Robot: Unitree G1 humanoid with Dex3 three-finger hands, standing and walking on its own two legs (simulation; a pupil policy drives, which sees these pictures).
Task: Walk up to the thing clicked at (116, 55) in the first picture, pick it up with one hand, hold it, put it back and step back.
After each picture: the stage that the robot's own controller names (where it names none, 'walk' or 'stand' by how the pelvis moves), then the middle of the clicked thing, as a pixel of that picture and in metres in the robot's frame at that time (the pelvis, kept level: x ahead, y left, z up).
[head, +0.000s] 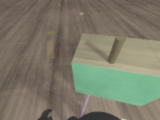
stand; (115, 51) +0.59 -0.16 +0.06
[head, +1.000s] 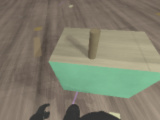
sink last; (93, 45) +0.55 +0.04 +0.09
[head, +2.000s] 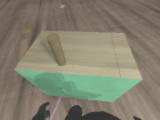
stand; (58, 52) +0.44 +0.27 +0.10
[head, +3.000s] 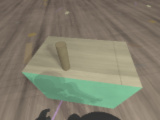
stand; (63, 57) +0.45 +0.24 +0.06
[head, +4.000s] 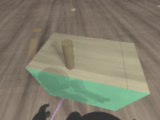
stand; (68, 56) +0.44 +0.20 +0.07
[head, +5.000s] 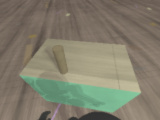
stand; (61, 61) +0.42 +0.25 +0.05
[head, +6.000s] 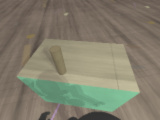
stand; (59, 62) +0.41 +0.27 +0.05
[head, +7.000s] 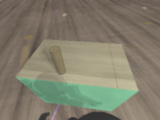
rise first; (58, 62) +0.41 +0.27 +0.05
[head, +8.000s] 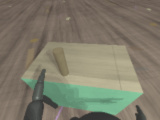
rise first; (61, 63) +0.40 +0.27 +0.06
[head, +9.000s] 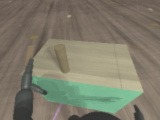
go down; (62, 60) +0.42 +0.26 +0.07
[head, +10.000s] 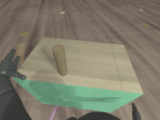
go down; (61, 62) +0.39 +0.24 +0.07
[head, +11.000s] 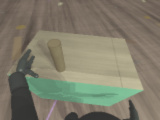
close in; (58, 58) +0.40 +0.24 +0.08
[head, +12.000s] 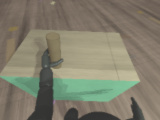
close; (55, 53) +0.42 +0.24 +0.11
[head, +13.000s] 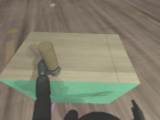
lift; (51, 61) +0.36 +0.25 +0.11
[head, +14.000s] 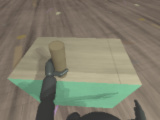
lift; (59, 62) +0.34 +0.20 +0.16
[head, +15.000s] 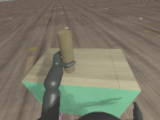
lift; (67, 54) +0.34 +0.17 +0.25
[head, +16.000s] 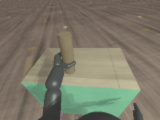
hold; (67, 55) +0.35 +0.16 +0.23
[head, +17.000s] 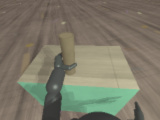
crouch; (68, 56) +0.34 +0.15 +0.22
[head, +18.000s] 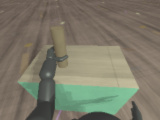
crouch; (60, 49) +0.39 +0.21 +0.23
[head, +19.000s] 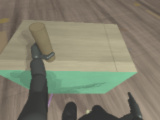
lower; (45, 46) +0.45 +0.28 +0.13
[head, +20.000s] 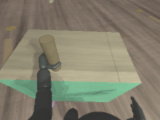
lower; (52, 56) +0.40 +0.25 +0.12
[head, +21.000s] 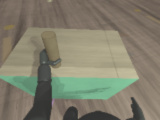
lower; (53, 52) +0.43 +0.25 +0.12
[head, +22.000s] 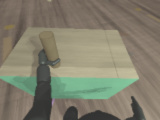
lower; (51, 52) +0.42 +0.25 +0.12
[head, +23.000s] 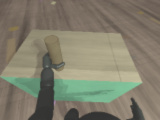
open; (56, 56) +0.40 +0.24 +0.11
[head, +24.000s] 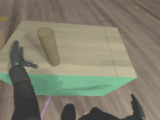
sink last; (51, 50) +0.42 +0.24 +0.12
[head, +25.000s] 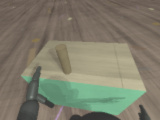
sink last; (64, 60) +0.41 +0.24 +0.09
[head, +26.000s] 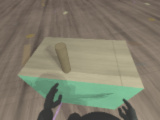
stand; (64, 59) +0.41 +0.24 +0.08
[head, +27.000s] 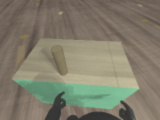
stand; (60, 62) +0.40 +0.24 +0.07
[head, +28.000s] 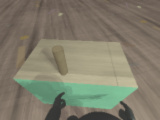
stand; (61, 62) +0.40 +0.24 +0.06
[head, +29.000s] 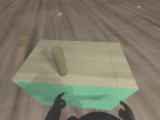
stand; (60, 63) +0.39 +0.24 +0.06
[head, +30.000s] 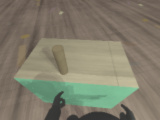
stand; (61, 61) +0.40 +0.25 +0.06
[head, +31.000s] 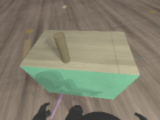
walk; (63, 49) +0.48 +0.25 +0.09
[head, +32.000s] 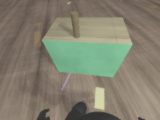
walk; (75, 25) +0.83 +0.24 +0.07
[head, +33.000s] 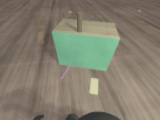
stand; (79, 22) +1.14 +0.23 +0.07
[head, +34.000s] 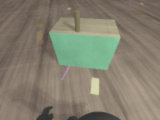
stand; (77, 22) +1.10 +0.23 +0.05
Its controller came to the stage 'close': yes
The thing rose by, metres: 0.20
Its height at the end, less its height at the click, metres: +0.00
